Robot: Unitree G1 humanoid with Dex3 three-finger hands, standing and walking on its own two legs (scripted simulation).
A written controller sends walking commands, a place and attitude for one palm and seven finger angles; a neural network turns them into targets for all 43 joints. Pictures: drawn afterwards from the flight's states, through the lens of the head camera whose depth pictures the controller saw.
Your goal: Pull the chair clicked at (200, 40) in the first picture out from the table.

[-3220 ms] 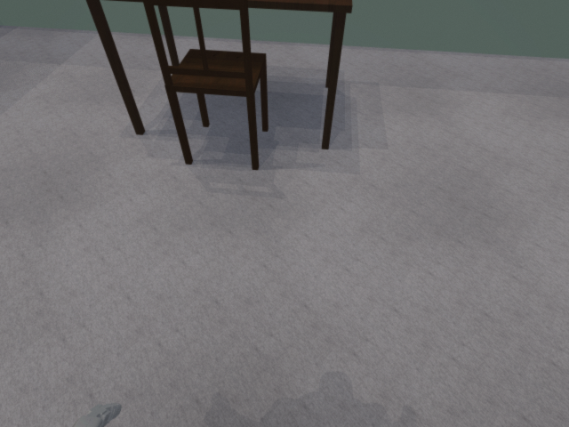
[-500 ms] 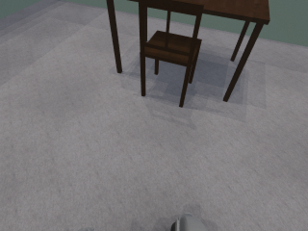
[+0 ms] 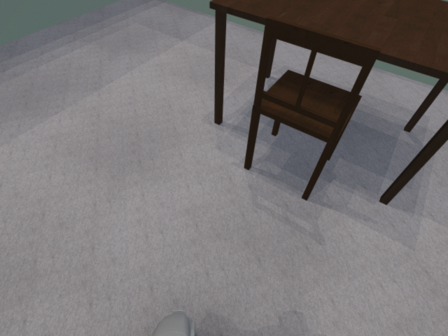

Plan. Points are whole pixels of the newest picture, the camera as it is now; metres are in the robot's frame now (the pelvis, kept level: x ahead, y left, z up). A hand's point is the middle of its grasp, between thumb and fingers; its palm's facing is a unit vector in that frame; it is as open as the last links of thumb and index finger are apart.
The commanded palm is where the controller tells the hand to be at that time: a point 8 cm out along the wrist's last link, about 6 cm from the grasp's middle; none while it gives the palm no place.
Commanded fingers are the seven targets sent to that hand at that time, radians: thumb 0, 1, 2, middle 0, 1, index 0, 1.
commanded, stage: walk to a spot facing it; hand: left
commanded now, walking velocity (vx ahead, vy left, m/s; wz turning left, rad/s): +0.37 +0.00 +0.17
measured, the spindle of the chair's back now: (305, 80) +1.02 -0.22 -0.10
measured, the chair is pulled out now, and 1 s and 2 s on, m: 0.00 0.00 0.00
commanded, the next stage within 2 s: turn to face it in 0.30 s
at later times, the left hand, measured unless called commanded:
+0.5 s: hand (152, 254) +0.30 +0.20 -0.16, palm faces -0.04 -0.98 -0.19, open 7.4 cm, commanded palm none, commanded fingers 0.00 0.90 0.90 -0.20 -0.30 -0.20 -0.30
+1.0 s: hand (172, 219) +0.41 +0.18 -0.17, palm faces -0.23 -0.95 -0.19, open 7.4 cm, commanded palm none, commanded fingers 0.00 0.90 0.90 -0.20 -0.30 -0.20 -0.30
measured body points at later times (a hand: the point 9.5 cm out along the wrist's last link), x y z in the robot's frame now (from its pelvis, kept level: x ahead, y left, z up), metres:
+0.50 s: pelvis +0.21 +0.02 +0.00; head +0.22 +0.02 +0.45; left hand +0.31 +0.25 -0.14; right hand +0.17 -0.21 -0.16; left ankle +0.14 +0.12 -0.74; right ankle +0.32 -0.12 -0.70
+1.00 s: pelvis +0.28 +0.02 -0.01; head +0.30 +0.02 +0.44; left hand +0.42 +0.23 -0.16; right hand +0.30 -0.25 -0.14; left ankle +0.32 +0.14 -0.73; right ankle +0.34 -0.11 -0.74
